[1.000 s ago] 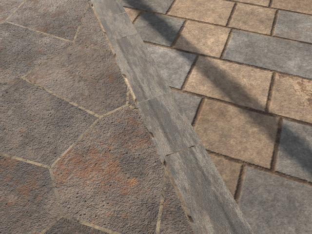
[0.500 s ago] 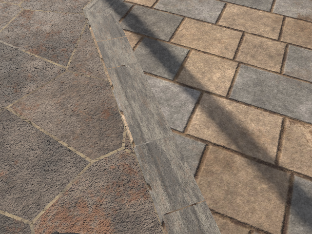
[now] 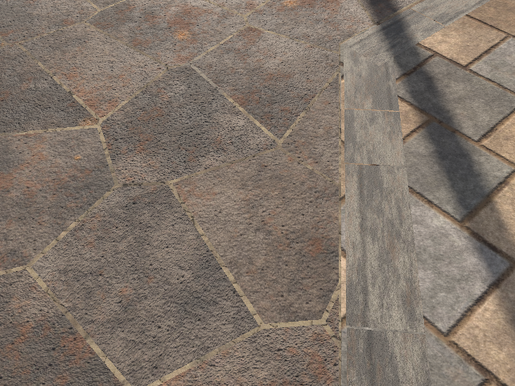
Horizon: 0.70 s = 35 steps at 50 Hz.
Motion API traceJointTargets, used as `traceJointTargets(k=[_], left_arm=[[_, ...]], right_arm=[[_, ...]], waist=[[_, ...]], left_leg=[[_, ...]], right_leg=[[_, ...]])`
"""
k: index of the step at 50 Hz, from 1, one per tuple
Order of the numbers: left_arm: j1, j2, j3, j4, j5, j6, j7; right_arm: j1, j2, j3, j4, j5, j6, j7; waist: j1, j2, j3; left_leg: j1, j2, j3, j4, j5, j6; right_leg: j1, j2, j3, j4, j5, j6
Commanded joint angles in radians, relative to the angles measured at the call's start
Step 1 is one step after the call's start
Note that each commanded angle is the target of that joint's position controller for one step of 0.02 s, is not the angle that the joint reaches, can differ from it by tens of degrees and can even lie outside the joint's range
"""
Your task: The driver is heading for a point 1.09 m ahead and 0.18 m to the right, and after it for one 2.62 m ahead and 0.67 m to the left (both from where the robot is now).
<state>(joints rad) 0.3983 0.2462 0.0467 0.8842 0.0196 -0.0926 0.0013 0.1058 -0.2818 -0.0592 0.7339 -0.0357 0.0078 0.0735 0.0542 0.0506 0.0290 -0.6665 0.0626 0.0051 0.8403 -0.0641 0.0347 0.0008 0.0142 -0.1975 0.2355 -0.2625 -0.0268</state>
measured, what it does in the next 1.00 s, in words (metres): walks ahead, turning right: left foot, then right foot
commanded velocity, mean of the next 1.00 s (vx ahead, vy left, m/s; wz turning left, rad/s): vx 0.50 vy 0.00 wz -0.25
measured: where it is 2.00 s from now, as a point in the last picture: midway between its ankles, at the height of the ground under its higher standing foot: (357, 212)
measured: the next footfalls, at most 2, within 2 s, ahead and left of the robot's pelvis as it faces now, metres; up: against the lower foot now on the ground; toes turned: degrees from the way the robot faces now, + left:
left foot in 0.14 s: +0.23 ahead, +0.11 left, +0.00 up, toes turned +7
right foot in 0.70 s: +0.52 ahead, -0.06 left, +0.00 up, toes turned -13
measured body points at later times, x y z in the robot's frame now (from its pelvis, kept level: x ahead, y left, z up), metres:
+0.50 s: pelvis +0.27 +0.05 +0.00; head +0.29 +0.06 +0.45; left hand +0.37 +0.30 -0.14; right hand +0.26 -0.22 -0.13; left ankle +0.19 +0.11 -0.74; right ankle +0.40 -0.10 -0.68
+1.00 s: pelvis +0.53 -0.02 +0.00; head +0.56 -0.04 +0.45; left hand +0.64 +0.25 -0.12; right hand +0.61 -0.31 -0.11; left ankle +0.70 +0.12 -0.68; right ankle +0.48 -0.05 -0.74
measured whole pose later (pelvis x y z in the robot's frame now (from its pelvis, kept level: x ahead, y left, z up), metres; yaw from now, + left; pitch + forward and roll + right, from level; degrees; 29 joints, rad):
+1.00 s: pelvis +0.53 -0.02 +0.00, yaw -20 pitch +1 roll +0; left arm 0.37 0.27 0.07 0.88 0.00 -0.04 -0.01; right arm 0.11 -0.26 -0.03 0.75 -0.04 -0.03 0.01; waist 0.04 0.03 0.04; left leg -0.65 0.13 -0.05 0.90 -0.16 -0.06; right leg -0.11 0.15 0.07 0.30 -0.20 -0.13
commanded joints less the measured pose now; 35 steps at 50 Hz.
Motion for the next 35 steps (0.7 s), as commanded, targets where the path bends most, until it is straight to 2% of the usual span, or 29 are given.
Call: traceJointTargets(k=[1, 3, 5, 6, 7, 8, 9, 10, 11, 12, 13, 14, 15, 16, 18, 21, 24, 27, 29, 30, 32, 33, 34, 35], left_arm=[[0.004, 0.135, 0.026, -0.039, 0.001, -0.011, 0.003], [0.04, 0.147, 0.027, -0.014, 0.002, 0.001, 0.006], [0.054, 0.173, 0.028, 0.007, 0.003, 0.014, 0.009], [0.057, 0.182, 0.027, 0.015, 0.002, 0.022, 0.01], [0.049, 0.173, 0.021, 0.012, -0.005, 0.028, 0.011], [0.053, 0.113, 0.001, -0.033, -0.021, 0.024, 0.006], [0.114, 0.05, -0.009, -0.063, -0.026, 0.025, -0.01], [-0.014, 0.144, 0.02, -0.065, -0.013, 0.031, -0.001], [-0.059, 0.114, 0.013, -0.08, -0.028, 0.023, -0.006], [-0.049, 0.095, 0.009, -0.064, -0.029, 0.021, -0.009], [-0.023, 0.09, 0.012, -0.044, -0.014, 0.034, -0.011], [0.023, 0.078, 0.011, -0.021, 0.001, 0.051, -0.015], [0.034, 0.07, 0.014, -0.01, 0.006, 0.064, -0.022], [0.028, 0.063, 0.016, -0.011, 0.006, 0.071, -0.029], [-0.033, 0.05, 0.018, -0.026, 0.005, 0.078, -0.038], [-0.136, 0.046, 0.019, -0.055, 0.005, 0.078, -0.042], [-0.232, 0.029, 0.008, -0.087, 0.007, 0.072, -0.05], [-0.334, 0.018, -0.005, -0.13, 0.012, 0.069, -0.061], [-0.363, 0.021, -0.007, -0.15, 0.013, 0.068, -0.065], [-0.353, 0.027, -0.004, -0.153, 0.014, 0.069, -0.063], [-0.287, 0.048, 0.005, -0.142, 0.016, 0.071, -0.055], [-0.21, 0.066, 0.015, -0.123, 0.017, 0.069, -0.05], [-0.093, 0.093, 0.031, -0.09, 0.022, 0.062, -0.044], [0.059, 0.161, 0.059, -0.05, 0.035, 0.057, -0.03]], right_arm=[[-0.118, -0.011, 0.014, -0.099, -0.003, -0.016, 0.008], [-0.134, -0.018, 0.016, -0.106, -0.009, -0.02, 0.001], [-0.082, -0.032, 0.01, -0.089, -0.016, -0.027, -0.013], [0.016, -0.047, 0.001, -0.057, -0.02, -0.036, -0.02], [0.176, -0.07, -0.013, 0.0, -0.03, -0.048, -0.031], [0.321, -0.155, -0.037, 0.029, -0.048, -0.053, -0.047], [0.342, -0.242, -0.055, 0.033, -0.023, -0.049, -0.058], [0.329, -0.218, -0.054, 0.03, 0.007, -0.044, -0.068], [0.261, -0.17, -0.039, 0.045, 0.01, -0.05, -0.074], [0.212, -0.111, -0.022, 0.049, 0.008, -0.059, -0.072], [0.174, -0.076, -0.011, 0.053, 0.012, -0.068, -0.071], [0.149, -0.048, -0.002, 0.055, 0.017, -0.075, -0.071], [0.156, -0.038, 0.002, 0.061, 0.016, -0.086, -0.071], [0.168, -0.046, 0.0, 0.072, 0.018, -0.096, -0.071], [0.192, -0.062, -0.005, 0.091, 0.02, -0.108, -0.073], [0.23, -0.053, -0.003, 0.115, 0.018, -0.114, -0.075], [0.245, -0.05, 0.002, 0.131, 0.02, -0.116, -0.08], [0.3, -0.062, 0.002, 0.162, 0.02, -0.113, -0.092], [0.325, -0.075, 0.001, 0.18, 0.016, -0.106, -0.099], [0.32, -0.086, -0.001, 0.183, 0.014, -0.102, -0.103], [0.306, -0.118, -0.007, 0.186, 0.011, -0.092, -0.111], [0.295, -0.133, -0.011, 0.184, 0.007, -0.082, -0.113], [0.288, -0.144, -0.013, 0.177, 0.008, -0.074, -0.112], [0.265, -0.14, -0.012, 0.153, 0.013, -0.074, -0.107]], waist=[[-0.003, -0.132, 0.055], [-0.001, -0.135, 0.058], [-0.033, -0.155, 0.017], [-0.079, -0.153, -0.042], [-0.151, -0.12, -0.134], [-0.2, -0.005, -0.272], [-0.152, 0.18, -0.377], [-0.187, 0.004, -0.308], [-0.146, -0.002, -0.163], [-0.105, -0.025, -0.09], [-0.069, -0.008, -0.048], [-0.041, 0.022, -0.037], [-0.036, 0.028, -0.035], [-0.028, 0.023, -0.027], [-0.031, 0.02, 0.01], [-0.051, 0.011, 0.051], [-0.066, 0.012, 0.069], [-0.097, 0.007, 0.088], [-0.099, 0.006, 0.086], [-0.087, 0.012, 0.072], [-0.05, 0.046, 0.014], [-0.014, 0.053, -0.034], [0.038, 0.04, -0.103], [0.116, -0.031, -0.185]], left_leg=[[0.05, -0.015, 0.054, -0.146, 0.009, 0.025], [0.089, -0.043, 0.08, -0.21, -0.064, 0.056], [0.204, -0.102, 0.111, -0.257, -0.161, 0.096], [0.326, -0.135, 0.114, -0.303, -0.17, 0.119], [0.557, -0.142, 0.095, -0.367, -0.11, 0.144], [0.876, 0.082, -0.179, -0.379, -0.216, 0.21], [1.064, 0.371, -0.649, -0.471, -0.091, 0.325], [0.985, 0.333, -0.58, -0.492, 0.013, 0.295], [0.836, 0.292, -0.399, -0.512, 0.117, 0.26], [0.714, 0.241, -0.293, -0.549, 0.166, 0.209], [0.631, 0.202, -0.214, -0.583, 0.177, 0.169], [0.563, 0.177, -0.156, -0.618, 0.158, 0.145], [0.535, 0.166, -0.129, -0.644, 0.161, 0.141], [0.532, 0.161, -0.104, -0.667, 0.164, 0.141], [0.534, 0.156, -0.05, -0.708, 0.149, 0.134], [0.57, 0.148, 0.019, -0.731, 0.167, 0.123], [0.597, 0.135, 0.094, -0.726, 0.228, 0.107], [0.671, 0.158, 0.14, -0.709, 0.321, 0.098], [0.742, 0.175, 0.167, -0.66, 0.443, 0.087], [0.769, 0.181, 0.185, -0.612, 0.578, 0.079], [0.812, 0.19, 0.214, -0.46, 0.877, 0.068], [0.809, 0.193, 0.222, -0.323, 0.944, 0.07], [0.752, 0.188, 0.226, -0.133, 0.869, 0.067], [0.564, 0.156, 0.237, 0.151, 0.599, 0.041]], right_leg=[[-0.03, -0.263, 0.077, -0.079, 0.432, -0.104], [0.029, -0.28, 0.062, -0.037, 0.542, -0.102], [0.074, -0.288, 0.036, 0.095, 0.848, -0.095], [0.076, -0.282, 0.017, 0.232, 0.942, -0.088], [-0.017, -0.255, -0.016, 0.43, 0.866, -0.068], [-0.293, -0.205, -0.025, 0.732, 0.501, -0.039], [-0.602, -0.027, 0.041, 1.053, -0.317, -0.003], [-0.673, -0.05, 0.206, 1.112, -0.236, -0.018], [-0.68, -0.079, 0.234, 1.071, -0.148, -0.029], [-0.635, -0.103, 0.241, 0.987, -0.102, -0.034], [-0.586, -0.113, 0.242, 0.935, -0.078, -0.029], [-0.526, -0.117, 0.242, 0.907, -0.058, -0.021], [-0.503, -0.107, 0.238, 0.904, -0.038, -0.018], [-0.518, -0.102, 0.237, 0.899, -0.011, -0.016], [-0.588, -0.11, 0.24, 0.866, 0.066, -0.01], [-0.685, -0.109, 0.241, 0.775, 0.174, -0.002], [-0.677, -0.097, 0.193, 0.611, 0.27, -0.004], [-0.664, -0.084, 0.125, 0.478, 0.286, -0.027], [-0.646, -0.061, 0.09, 0.419, 0.237, -0.056], [-0.611, -0.037, 0.071, 0.4, 0.195, -0.075], [-0.508, 0.028, 0.03, 0.394, 0.083, -0.12], [-0.42, 0.062, 0.025, 0.379, 0.03, -0.147], [-0.266, 0.086, 0.045, 0.32, 0.022, -0.177], [-0.024, -0.001, 0.193, 0.243, -0.007, -0.233]])
Keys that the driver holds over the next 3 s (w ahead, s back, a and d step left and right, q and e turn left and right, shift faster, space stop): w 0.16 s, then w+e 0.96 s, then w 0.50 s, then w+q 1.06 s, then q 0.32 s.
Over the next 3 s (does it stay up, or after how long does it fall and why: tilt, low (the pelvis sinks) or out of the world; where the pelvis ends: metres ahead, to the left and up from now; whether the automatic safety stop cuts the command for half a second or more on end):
stays up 1.48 -0.33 0.00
